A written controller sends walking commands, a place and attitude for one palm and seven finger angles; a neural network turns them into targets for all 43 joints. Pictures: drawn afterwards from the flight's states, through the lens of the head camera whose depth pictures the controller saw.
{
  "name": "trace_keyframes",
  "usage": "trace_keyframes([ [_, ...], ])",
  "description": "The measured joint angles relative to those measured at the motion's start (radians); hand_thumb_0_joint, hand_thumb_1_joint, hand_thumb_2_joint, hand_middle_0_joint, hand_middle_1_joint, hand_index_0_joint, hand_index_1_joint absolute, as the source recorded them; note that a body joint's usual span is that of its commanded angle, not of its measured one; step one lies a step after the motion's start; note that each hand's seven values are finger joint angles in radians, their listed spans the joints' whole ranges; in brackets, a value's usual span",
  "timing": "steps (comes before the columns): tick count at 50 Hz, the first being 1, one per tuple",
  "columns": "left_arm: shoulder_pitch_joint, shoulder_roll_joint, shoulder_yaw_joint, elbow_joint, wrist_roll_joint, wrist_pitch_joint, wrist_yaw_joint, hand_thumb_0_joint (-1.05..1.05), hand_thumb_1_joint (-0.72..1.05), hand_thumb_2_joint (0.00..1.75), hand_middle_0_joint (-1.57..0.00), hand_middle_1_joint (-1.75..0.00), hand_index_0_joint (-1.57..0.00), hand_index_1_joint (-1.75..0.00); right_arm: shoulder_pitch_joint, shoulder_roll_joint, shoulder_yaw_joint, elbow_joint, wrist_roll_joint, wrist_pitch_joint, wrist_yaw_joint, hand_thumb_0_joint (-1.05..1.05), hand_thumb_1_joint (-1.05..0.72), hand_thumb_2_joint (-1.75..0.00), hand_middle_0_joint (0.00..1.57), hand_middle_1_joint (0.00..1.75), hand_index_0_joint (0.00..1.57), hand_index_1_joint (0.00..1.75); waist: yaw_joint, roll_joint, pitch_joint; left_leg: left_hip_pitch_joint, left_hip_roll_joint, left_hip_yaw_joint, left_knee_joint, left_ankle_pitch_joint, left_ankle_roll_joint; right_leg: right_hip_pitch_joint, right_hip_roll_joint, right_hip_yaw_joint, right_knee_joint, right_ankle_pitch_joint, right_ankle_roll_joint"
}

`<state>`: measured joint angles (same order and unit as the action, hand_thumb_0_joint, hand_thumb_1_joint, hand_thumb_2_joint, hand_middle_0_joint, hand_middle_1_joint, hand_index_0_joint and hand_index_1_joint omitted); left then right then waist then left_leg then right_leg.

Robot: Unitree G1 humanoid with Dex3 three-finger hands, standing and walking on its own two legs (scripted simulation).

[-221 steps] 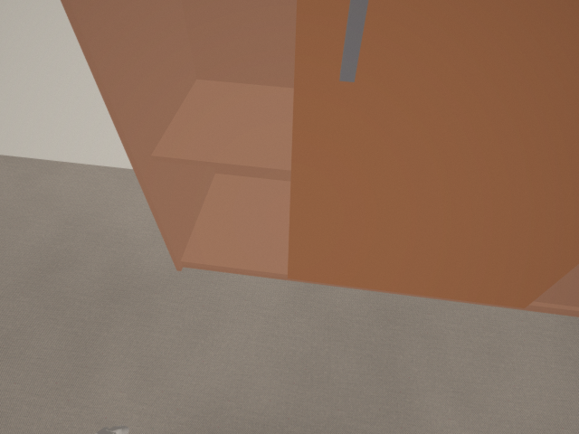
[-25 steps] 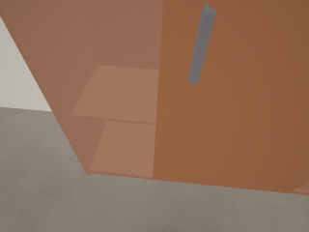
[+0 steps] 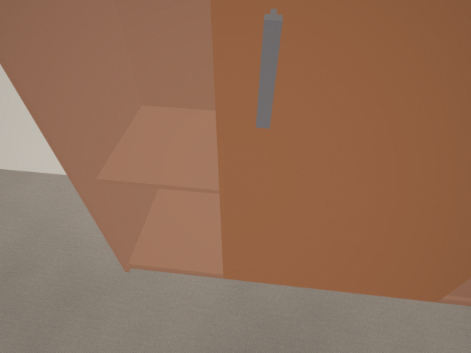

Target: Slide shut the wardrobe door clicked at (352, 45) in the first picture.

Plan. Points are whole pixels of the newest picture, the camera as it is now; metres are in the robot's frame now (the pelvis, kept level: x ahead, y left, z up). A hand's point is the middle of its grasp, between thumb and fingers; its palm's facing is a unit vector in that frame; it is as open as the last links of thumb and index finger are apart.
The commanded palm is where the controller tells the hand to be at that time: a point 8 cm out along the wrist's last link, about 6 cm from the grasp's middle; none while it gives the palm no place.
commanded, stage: look again from close up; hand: right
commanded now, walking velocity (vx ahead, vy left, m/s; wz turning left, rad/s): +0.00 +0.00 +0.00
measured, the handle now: (267, 72) +0.53 -0.03 +0.24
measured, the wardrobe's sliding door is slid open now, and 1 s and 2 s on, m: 0.43 0.43 0.43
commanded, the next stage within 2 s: raise the hand with hooked fingers in 1.94 s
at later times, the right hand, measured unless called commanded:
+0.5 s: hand out of the picture -0.02 -0.17 -0.17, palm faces +0.00 +0.98 -0.19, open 7.4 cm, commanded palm none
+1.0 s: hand out of the picture +0.00 -0.15 -0.17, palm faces +0.01 +0.98 -0.20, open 7.4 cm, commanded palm none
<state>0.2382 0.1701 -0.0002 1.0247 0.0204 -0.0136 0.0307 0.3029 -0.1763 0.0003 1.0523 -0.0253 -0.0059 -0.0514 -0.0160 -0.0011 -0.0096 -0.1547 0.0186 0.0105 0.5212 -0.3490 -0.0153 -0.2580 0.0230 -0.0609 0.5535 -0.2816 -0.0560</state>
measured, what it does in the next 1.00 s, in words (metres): stands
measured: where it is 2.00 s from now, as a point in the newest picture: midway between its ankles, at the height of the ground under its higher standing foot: outside the picture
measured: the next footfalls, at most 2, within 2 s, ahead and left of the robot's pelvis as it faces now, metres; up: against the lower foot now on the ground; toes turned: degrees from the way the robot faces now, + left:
none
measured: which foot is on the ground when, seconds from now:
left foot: down 0.00-1.00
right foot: down 0.00-1.00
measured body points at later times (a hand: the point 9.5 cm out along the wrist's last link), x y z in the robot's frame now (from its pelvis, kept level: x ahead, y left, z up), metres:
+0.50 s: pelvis +0.00 +0.00 +0.01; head +0.02 -0.01 +0.46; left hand +0.01 +0.22 -0.15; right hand -0.02 -0.23 -0.16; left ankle -0.04 +0.13 -0.73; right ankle +0.01 -0.08 -0.73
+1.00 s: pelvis +0.01 +0.03 +0.01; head +0.03 +0.03 +0.46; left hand +0.03 +0.25 -0.15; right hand +0.00 -0.20 -0.15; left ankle -0.04 +0.13 -0.73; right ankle +0.01 -0.08 -0.73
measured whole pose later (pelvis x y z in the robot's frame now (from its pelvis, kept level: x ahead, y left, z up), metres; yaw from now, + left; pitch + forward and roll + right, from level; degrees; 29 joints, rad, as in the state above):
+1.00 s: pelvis +0.01 +0.03 +0.01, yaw +0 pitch +0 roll -1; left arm 0.24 0.17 -0.02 1.12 0.01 -0.02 0.03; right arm 0.30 -0.16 0.02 1.11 -0.02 -0.02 -0.04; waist -0.01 0.01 0.01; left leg -0.14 0.01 0.02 0.46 -0.33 0.01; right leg -0.21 0.02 -0.05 0.43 -0.23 -0.02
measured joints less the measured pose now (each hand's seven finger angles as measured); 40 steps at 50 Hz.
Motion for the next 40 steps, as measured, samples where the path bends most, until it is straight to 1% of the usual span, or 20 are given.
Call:
trace_keyframes([
  [7, 0.015, 0.005, -0.008, 0.000, 0.003, -0.003, -0.010, 0.00, 0.94, 0.89, -0.20, -0.30, -0.20, -0.30, -0.020, -0.024, 0.003, -0.016, -0.003, 0.010, 0.012, 0.00, -0.91, -0.90, 0.20, 0.30, 0.20, 0.30, 0.008, 0.013, 0.012, -0.030, 0.026, -0.017, -0.022, 0.027, -0.007, -0.004, 0.027, -0.019, -0.074, 0.052, -0.019],
  [13, 0.037, 0.003, -0.014, 0.030, 0.000, -0.001, -0.015, 0.00, 0.92, 0.89, -0.20, -0.30, -0.20, -0.30, -0.009, -0.024, 0.007, -0.002, 0.000, 0.010, 0.017, 0.00, -0.91, -0.90, 0.20, 0.30, 0.20, 0.30, 0.009, 0.018, 0.027, -0.035, 0.034, -0.017, -0.044, 0.041, -0.017, -0.002, 0.035, -0.019, -0.108, 0.073, -0.021],
  [19, 0.046, -0.003, -0.018, 0.061, -0.004, -0.004, -0.014, 0.00, 0.91, 0.89, -0.20, -0.30, -0.20, -0.30, 0.006, -0.010, 0.014, 0.026, 0.004, 0.007, 0.016, 0.00, -0.91, -0.90, 0.20, 0.30, 0.20, 0.30, 0.010, 0.020, 0.036, -0.020, 0.030, -0.013, -0.056, 0.042, -0.020, 0.009, 0.032, -0.014, -0.115, 0.071, -0.015],
  [31, 0.020, -0.007, -0.018, 0.085, -0.008, -0.007, -0.009, 0.01, 0.92, 0.89, -0.20, -0.30, -0.20, -0.30, 0.010, 0.028, 0.024, 0.053, 0.006, -0.002, 0.014, 0.00, -0.91, -0.90, 0.20, 0.30, 0.20, 0.30, 0.006, 0.024, 0.032, 0.002, 0.017, -0.003, -0.058, 0.030, -0.004, 0.026, 0.019, -0.004, -0.108, 0.057, 0.002],
  [40, 0.005, -0.003, -0.016, 0.088, -0.008, -0.010, -0.006, 0.01, 0.92, 0.89, -0.20, -0.30, -0.20, -0.30, 0.004, 0.031, 0.024, 0.056, 0.007, -0.008, 0.012, 0.00, -0.90, -0.90, 0.20, 0.30, 0.20, 0.30, 0.005, 0.021, 0.027, 0.009, 0.005, 0.001, -0.059, 0.024, 0.010, 0.034, 0.007, 0.001, -0.112, 0.054, 0.018],
])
